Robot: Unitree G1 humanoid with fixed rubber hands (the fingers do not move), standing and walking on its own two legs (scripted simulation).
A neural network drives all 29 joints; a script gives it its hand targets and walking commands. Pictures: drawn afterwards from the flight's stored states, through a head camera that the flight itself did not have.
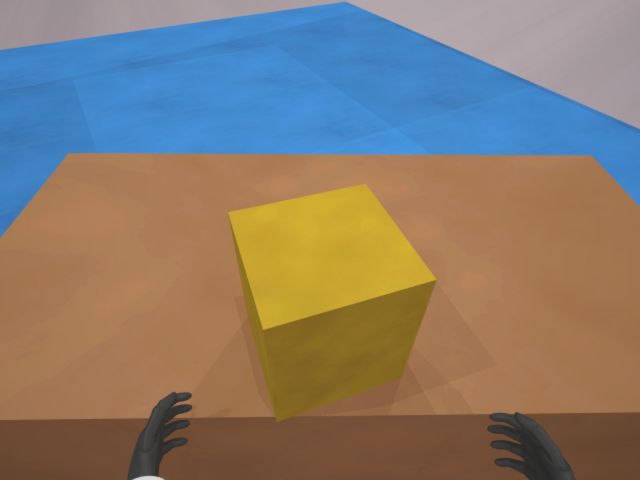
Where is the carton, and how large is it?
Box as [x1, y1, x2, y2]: [228, 184, 436, 421]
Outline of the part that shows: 365,184 228,212 247,314 277,421 401,377 436,279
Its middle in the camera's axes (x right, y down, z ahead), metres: +0.01 +0.09 +0.59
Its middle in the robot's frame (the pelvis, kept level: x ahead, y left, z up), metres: +0.39 +0.02 +0.00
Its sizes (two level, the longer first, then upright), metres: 0.210 0.200 0.250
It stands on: a pedestal, 0.66 m high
